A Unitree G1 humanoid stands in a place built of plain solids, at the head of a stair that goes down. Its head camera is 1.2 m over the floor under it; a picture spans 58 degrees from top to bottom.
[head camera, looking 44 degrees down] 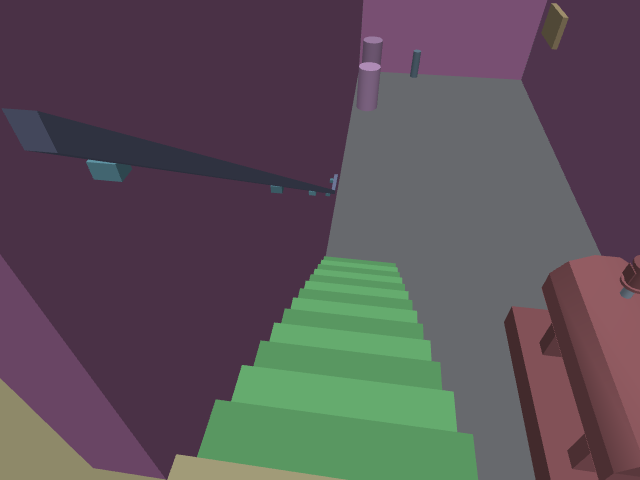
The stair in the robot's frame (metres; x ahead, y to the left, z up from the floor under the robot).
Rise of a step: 0.19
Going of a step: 0.24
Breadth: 0.84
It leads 8 degrees to the right of straight ahead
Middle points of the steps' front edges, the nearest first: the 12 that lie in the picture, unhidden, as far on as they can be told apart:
0.61 -0.07 -0.18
0.85 -0.10 -0.37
1.09 -0.13 -0.57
1.32 -0.16 -0.76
1.56 -0.20 -0.95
1.80 -0.23 -1.14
2.04 -0.26 -1.33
2.28 -0.30 -1.52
2.51 -0.33 -1.71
2.75 -0.36 -1.90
2.99 -0.40 -2.08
3.23 -0.43 -2.27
